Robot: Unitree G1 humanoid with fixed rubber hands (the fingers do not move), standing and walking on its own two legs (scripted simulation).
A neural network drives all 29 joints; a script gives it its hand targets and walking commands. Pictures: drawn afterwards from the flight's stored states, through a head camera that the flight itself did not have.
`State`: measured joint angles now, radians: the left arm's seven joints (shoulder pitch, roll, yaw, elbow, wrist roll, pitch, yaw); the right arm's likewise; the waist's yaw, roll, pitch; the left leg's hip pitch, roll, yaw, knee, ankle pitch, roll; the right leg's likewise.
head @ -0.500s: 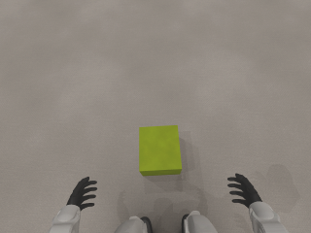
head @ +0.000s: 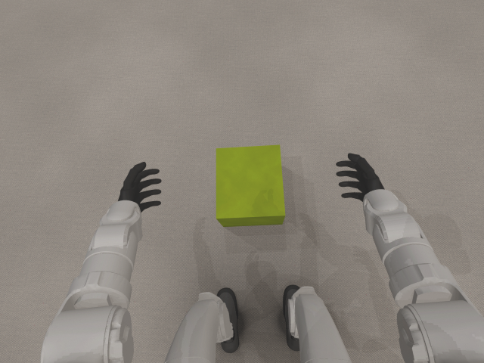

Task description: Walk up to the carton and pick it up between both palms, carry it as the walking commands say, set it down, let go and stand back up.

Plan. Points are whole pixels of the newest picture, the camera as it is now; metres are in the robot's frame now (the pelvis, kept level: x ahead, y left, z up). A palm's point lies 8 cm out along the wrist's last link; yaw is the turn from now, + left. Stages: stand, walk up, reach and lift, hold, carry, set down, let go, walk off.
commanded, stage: reach and lift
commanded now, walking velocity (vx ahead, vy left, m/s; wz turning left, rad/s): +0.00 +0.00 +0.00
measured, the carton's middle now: (250, 187) +0.55 +0.03 -0.62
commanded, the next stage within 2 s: none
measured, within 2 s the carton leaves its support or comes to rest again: neither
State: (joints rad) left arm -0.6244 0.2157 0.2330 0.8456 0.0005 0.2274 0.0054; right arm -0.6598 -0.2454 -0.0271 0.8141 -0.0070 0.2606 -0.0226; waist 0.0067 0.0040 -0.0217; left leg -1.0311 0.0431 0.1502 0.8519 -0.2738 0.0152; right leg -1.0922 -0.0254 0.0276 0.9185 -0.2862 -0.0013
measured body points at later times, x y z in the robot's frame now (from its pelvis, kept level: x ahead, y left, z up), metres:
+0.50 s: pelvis +0.00 +0.00 -0.02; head +0.30 -0.02 +0.31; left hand +0.51 +0.20 -0.13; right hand +0.53 -0.18 -0.13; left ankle +0.06 +0.12 -0.67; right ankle +0.07 -0.11 -0.67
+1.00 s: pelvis +0.00 +0.00 -0.06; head +0.34 -0.02 +0.23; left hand +0.52 +0.20 -0.21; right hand +0.55 -0.19 -0.20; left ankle +0.06 +0.12 -0.67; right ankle +0.07 -0.11 -0.67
